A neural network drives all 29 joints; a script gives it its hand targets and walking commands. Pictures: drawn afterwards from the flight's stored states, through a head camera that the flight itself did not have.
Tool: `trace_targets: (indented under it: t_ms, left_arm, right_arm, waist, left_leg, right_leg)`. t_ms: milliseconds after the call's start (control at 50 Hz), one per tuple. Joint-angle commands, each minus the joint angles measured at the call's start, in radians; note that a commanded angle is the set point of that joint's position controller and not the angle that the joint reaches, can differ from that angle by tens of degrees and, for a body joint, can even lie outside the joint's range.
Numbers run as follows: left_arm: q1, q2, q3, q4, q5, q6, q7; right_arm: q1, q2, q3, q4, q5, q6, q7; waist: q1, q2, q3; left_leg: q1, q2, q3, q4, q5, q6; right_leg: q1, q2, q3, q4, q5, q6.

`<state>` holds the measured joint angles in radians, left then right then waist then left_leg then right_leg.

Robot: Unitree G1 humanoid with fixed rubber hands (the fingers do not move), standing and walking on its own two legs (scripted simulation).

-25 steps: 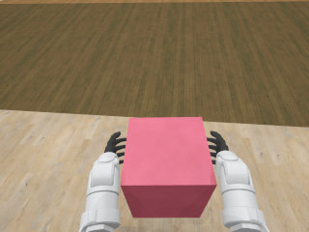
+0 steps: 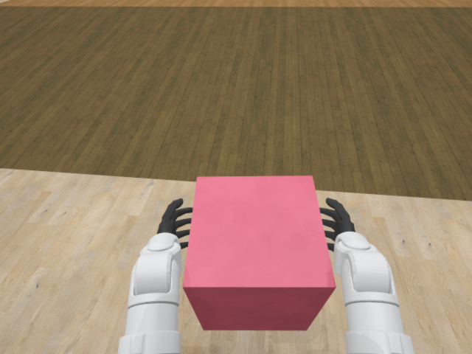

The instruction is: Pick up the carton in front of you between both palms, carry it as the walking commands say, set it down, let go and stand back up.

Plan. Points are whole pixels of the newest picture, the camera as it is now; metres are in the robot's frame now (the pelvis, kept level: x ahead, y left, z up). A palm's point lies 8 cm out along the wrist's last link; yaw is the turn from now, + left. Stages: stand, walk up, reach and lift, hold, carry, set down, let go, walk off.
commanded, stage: carry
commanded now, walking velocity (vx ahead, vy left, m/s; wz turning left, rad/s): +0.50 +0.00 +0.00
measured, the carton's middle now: (254, 257) +0.30 +0.00 -0.01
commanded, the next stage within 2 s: none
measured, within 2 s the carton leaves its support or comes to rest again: neither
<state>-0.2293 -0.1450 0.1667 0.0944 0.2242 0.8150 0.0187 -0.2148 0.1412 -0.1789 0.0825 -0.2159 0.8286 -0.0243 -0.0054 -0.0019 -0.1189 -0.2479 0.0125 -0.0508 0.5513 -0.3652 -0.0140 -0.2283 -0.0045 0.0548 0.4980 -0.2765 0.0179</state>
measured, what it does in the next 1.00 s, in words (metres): walks ahead: right foot, then left foot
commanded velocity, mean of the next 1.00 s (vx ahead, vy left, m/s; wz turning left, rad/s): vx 0.50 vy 0.00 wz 0.00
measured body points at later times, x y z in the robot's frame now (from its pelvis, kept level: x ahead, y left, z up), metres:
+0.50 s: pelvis +0.22 +0.03 -0.01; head +0.21 +0.04 +0.44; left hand +0.47 +0.19 +0.08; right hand +0.48 -0.11 +0.08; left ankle +0.31 +0.12 -0.74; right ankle +0.07 -0.10 -0.74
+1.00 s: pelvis +0.55 +0.00 -0.02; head +0.53 +0.00 +0.43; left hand +0.79 +0.16 +0.06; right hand +0.79 -0.15 +0.05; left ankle +0.33 +0.11 -0.70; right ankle +0.65 -0.08 -0.74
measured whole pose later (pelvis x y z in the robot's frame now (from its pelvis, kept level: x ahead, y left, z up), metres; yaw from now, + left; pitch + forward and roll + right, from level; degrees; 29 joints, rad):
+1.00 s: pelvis +0.55 +0.00 -0.02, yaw +1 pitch +3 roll -2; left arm 0.04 -0.13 0.03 -0.51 0.04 1.17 0.13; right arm 0.04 0.13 -0.05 -0.52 -0.04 1.20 -0.13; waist 0.01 0.05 -0.11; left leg -0.04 0.12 0.14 0.74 -0.49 -0.03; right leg -0.49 -0.03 -0.27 0.59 -0.14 -0.09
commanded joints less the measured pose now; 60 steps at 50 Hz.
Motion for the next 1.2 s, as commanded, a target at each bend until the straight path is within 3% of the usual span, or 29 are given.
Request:
trace_targets:
  t_ms: [0, 40, 60, 80, 100, 140, 180, 200, 220, 240, 260, 300, 400, 460, 480, 500, 520, 560, 600, 660, 840, 920, 940, 960, 980, 1000, 1040, 1060, 1180]
  left_arm:
    - [-0.501, -0.927, -0.664, -0.173, -0.320, 0.031, -0.185]
    - [-0.482, -0.903, -0.701, -0.246, -0.346, 0.083, -0.162]
    - [-0.470, -0.894, -0.725, -0.286, -0.365, 0.111, -0.151]
    - [-0.466, -0.870, -0.741, -0.325, -0.379, 0.138, -0.141]
    - [-0.474, -0.860, -0.753, -0.366, -0.401, 0.160, -0.132]
    - [-0.387, -0.851, -0.774, -0.428, -0.434, 0.208, -0.106]
    - [-0.289, -0.833, -0.760, -0.473, -0.443, 0.250, -0.074]
    - [-0.248, -0.830, -0.752, -0.500, -0.442, 0.270, -0.059]
    - [-0.188, -0.819, -0.733, -0.503, -0.424, 0.285, -0.039]
    - [-0.157, -0.808, -0.707, -0.510, -0.402, 0.297, -0.018]
    - [-0.151, -0.808, -0.701, -0.557, -0.405, 0.314, -0.003]
    - [-0.150, -0.823, -0.705, -0.643, -0.419, 0.338, 0.013]
    - [-0.179, -0.755, -0.739, -0.723, -0.474, 0.362, 0.035]
    - [-0.150, -0.673, -0.741, -0.736, -0.489, 0.378, 0.054]
    - [-0.149, -0.636, -0.731, -0.740, -0.490, 0.385, 0.061]
    - [-0.162, -0.598, -0.722, -0.760, -0.493, 0.398, 0.066]
    - [-0.187, -0.591, -0.733, -0.771, -0.499, 0.408, 0.069]
    - [-0.171, -0.630, -0.724, -0.742, -0.503, 0.412, 0.059]
    - [-0.150, -0.705, -0.711, -0.703, -0.475, 0.400, 0.044]
    - [-0.093, -0.766, -0.708, -0.682, -0.426, 0.376, 0.031]
    - [-0.062, -0.714, -0.734, -0.697, -0.395, 0.372, 0.032]
    - [-0.052, -0.710, -0.739, -0.694, -0.423, 0.370, 0.018]
    - [-0.047, -0.713, -0.735, -0.694, -0.425, 0.369, 0.015]
    - [-0.047, -0.705, -0.735, -0.681, -0.427, 0.365, 0.012]
    - [-0.036, -0.731, -0.747, -0.665, -0.438, 0.360, 0.005]
    - [-0.056, -0.764, -0.759, -0.695, -0.457, 0.353, -0.005]
    - [-0.088, -0.844, -0.792, -0.714, -0.470, 0.330, -0.026]
    - [-0.107, -0.868, -0.805, -0.712, -0.472, 0.320, -0.034]
    - [-0.021, -0.814, -0.806, -0.691, -0.467, 0.293, -0.060]
  right_arm:
    - [-0.583, 0.939, 0.709, -0.189, 0.348, 0.012, 0.202]
    - [-0.556, 0.917, 0.736, -0.243, 0.367, 0.060, 0.177]
    - [-0.497, 0.896, 0.735, -0.258, 0.364, 0.084, 0.161]
    - [-0.437, 0.882, 0.722, -0.274, 0.349, 0.106, 0.142]
    - [-0.415, 0.868, 0.714, -0.323, 0.345, 0.130, 0.123]
    - [-0.362, 0.846, 0.730, -0.420, 0.368, 0.182, 0.089]
    - [-0.302, 0.824, 0.746, -0.498, 0.392, 0.229, 0.064]
    - [-0.258, 0.811, 0.755, -0.526, 0.403, 0.251, 0.054]
    - [-0.277, 0.792, 0.761, -0.577, 0.419, 0.277, 0.047]
    - [-0.321, 0.774, 0.772, -0.622, 0.446, 0.302, 0.044]
    - [-0.311, 0.781, 0.786, -0.638, 0.463, 0.317, 0.039]
    - [-0.250, 0.807, 0.775, -0.659, 0.472, 0.333, 0.030]
    - [-0.160, 0.750, 0.717, -0.678, 0.431, 0.340, -0.031]
    - [-0.100, 0.672, 0.671, -0.673, 0.401, 0.351, -0.071]
    - [-0.080, 0.647, 0.657, -0.668, 0.392, 0.358, -0.082]
    - [-0.069, 0.609, 0.641, -0.666, 0.382, 0.362, -0.093]
    - [-0.082, 0.601, 0.633, -0.665, 0.378, 0.365, -0.101]
    - [-0.130, 0.646, 0.664, -0.704, 0.410, 0.371, -0.094]
    - [-0.192, 0.719, 0.716, -0.729, 0.440, 0.367, -0.069]
    - [-0.208, 0.760, 0.778, -0.755, 0.484, 0.354, -0.020]
    - [-0.106, 0.689, 0.759, -0.697, 0.452, 0.359, 0.016]
    - [-0.096, 0.682, 0.752, -0.711, 0.425, 0.359, 0.007]
    - [-0.099, 0.670, 0.751, -0.715, 0.423, 0.357, 0.004]
    - [-0.108, 0.679, 0.762, -0.731, 0.425, 0.360, 0.004]
    - [-0.116, 0.689, 0.767, -0.742, 0.432, 0.358, 0.008]
    - [-0.115, 0.724, 0.784, -0.727, 0.432, 0.348, 0.014]
    - [-0.114, 0.812, 0.789, -0.707, 0.426, 0.324, 0.030]
    - [-0.107, 0.848, 0.792, -0.689, 0.419, 0.311, 0.035]
    - [-0.020, 0.837, 0.800, -0.666, 0.373, 0.268, 0.025]
  waist:
    - [0.010, -0.139, -0.158]
    - [0.008, 0.007, -0.122]
    - [-0.006, 0.209, -0.120]
    - [-0.014, 0.287, -0.076]
    - [-0.019, 0.253, -0.058]
    - [-0.019, 0.163, -0.125]
    - [-0.006, 0.129, -0.209]
    - [0.006, 0.080, -0.260]
    - [0.034, -0.133, -0.256]
    - [0.042, -0.309, -0.209]
    - [0.046, -0.220, -0.162]
    - [0.044, -0.087, -0.151]
    - [0.029, -0.160, -0.130]
    - [0.007, -0.094, -0.168]
    - [-0.008, -0.033, -0.211]
    - [-0.030, 0.206, -0.224]
    - [-0.034, 0.293, -0.205]
    - [-0.024, 0.108, -0.167]
    - [-0.011, 0.010, -0.167]
    - [-0.011, 0.085, -0.149]
    - [-0.017, 0.176, -0.014]
    - [0.013, 0.137, -0.105]
    - [0.032, 0.083, -0.177]
    - [0.039, -0.155, -0.252]
    - [0.036, -0.311, -0.249]
    - [0.033, -0.226, -0.242]
    - [0.023, -0.035, -0.230]
    - [0.019, -0.009, -0.215]
    - [0.017, -0.115, -0.126]
  left_leg:
    - [-0.038, -0.026, 0.115, -0.052, -0.075, 0.006]
    - [0.093, 0.089, -0.034, -0.199, -0.167, 0.038]
    - [0.177, 0.219, -0.238, -0.294, -0.214, 0.092]
    - [0.250, 0.303, -0.379, -0.324, -0.072, 0.159]
    - [0.282, 0.324, -0.388, -0.302, 0.087, 0.200]
    - [0.298, 0.285, -0.235, -0.233, 0.299, 0.186]
    - [0.140, 0.188, -0.021, -0.118, 0.259, 0.107]
    - [-0.054, 0.150, 0.052, -0.014, 0.196, 0.065]
    - [-0.284, 0.069, 0.171, 0.230, 0.094, 0.016]
    - [-0.545, 0.015, 0.197, 0.360, -0.121, 0.005]
    - [-0.634, 0.046, 0.130, 0.418, -0.232, 0.017]
    - [-0.662, 0.086, 0.113, 0.395, -0.222, 0.017]
    - [-0.277, 0.018, 0.242, 0.045, 0.100, 0.013]
    - [0.145, -0.042, 0.347, -0.067, 0.196, 0.031]
    - [0.322, 0.030, 0.261, -0.073, 0.147, 0.047]
    - [0.385, 0.302, -0.229, -0.274, -0.100, 0.124]
    - [0.439, 0.434, -0.502, -0.368, -0.054, 0.227]
    - [0.355, 0.421, -0.397, -0.336, 0.135, 0.244]
    - [0.258, 0.367, -0.232, -0.364, 0.154, 0.179]
    - [0.227, 0.294, -0.050, -0.398, 0.205, 0.133]
    - [0.288, 0.226, 0.169, -0.363, 0.518, 0.110]
    - [0.218, 0.179, 0.299, -0.024, 0.772, 0.053]
    - [0.086, 0.156, 0.288, 0.167, 0.628, 0.028]
    - [-0.178, 0.064, 0.261, 0.491, 0.376, -0.015]
    - [-0.386, -0.035, 0.176, 0.694, -0.084, -0.023]
    - [-0.445, 0.032, 0.072, 0.815, -0.104, 0.012]
    - [-0.413, 0.118, 0.036, 0.739, 0.001, 0.041]
    - [-0.375, 0.138, 0.037, 0.648, 0.048, 0.038]
    - [-0.384, 0.105, 0.158, 0.270, 0.196, 0.003]
  right_leg:
    - [-0.017, -0.167, 0.155, -0.193, -0.391, -0.101]
    - [-0.180, -0.093, 0.014, -0.017, -0.315, -0.061]
    - [-0.295, -0.029, -0.111, 0.199, -0.208, -0.022]
    - [-0.431, -0.015, -0.156, 0.245, -0.210, -0.008]
    - [-0.476, -0.024, -0.158, 0.220, -0.258, -0.013]
    - [-0.367, -0.010, -0.186, 0.075, -0.191, -0.021]
    - [-0.014, 0.025, -0.252, -0.114, 0.020, -0.021]
    - [0.265, -0.021, -0.198, -0.141, 0.042, -0.041]
    - [0.408, -0.213, 0.105, -0.237, -0.076, -0.119]
    - [0.504, -0.403, 0.385, -0.228, 0.134, -0.228]
    - [0.510, -0.446, 0.406, -0.215, 0.270, -0.287]
    - [0.503, -0.414, 0.301, -0.236, 0.279, -0.256]
    - [0.240, -0.259, -0.061, -0.257, 0.231, -0.129]
    - [-0.003, -0.194, -0.204, -0.043, 0.249, -0.074]
    - [-0.119, -0.162, -0.255, 0.131, 0.214, -0.039]
    - [-0.300, -0.062, -0.283, 0.443, 0.013, 0.018]
    - [-0.472, -0.006, -0.182, 0.628, -0.223, 0.011]
    - [-0.531, -0.114, -0.088, 0.754, -0.173, -0.041]
    - [-0.469, -0.159, -0.064, 0.650, -0.055, -0.050]
    - [-0.418, -0.117, -0.132, 0.465, 0.025, -0.037]
    - [-0.356, -0.050, -0.275, 0.057, 0.222, -0.043]
    - [0.026, 0.049, -0.387, -0.025, 0.135, -0.060]
    - [0.229, -0.021, -0.296, -0.023, 0.080, -0.061]
    - [0.413, -0.308, 0.205, -0.137, -0.121, -0.183]
    - [0.489, -0.420, 0.494, -0.303, -0.025, -0.276]
    - [0.459, -0.432, 0.410, -0.280, 0.106, -0.282]
    - [0.320, -0.377, 0.224, -0.259, 0.209, -0.221]
    - [0.257, -0.351, 0.148, -0.284, 0.182, -0.182]
    - [0.226, -0.278, -0.077, -0.367, 0.153, -0.145]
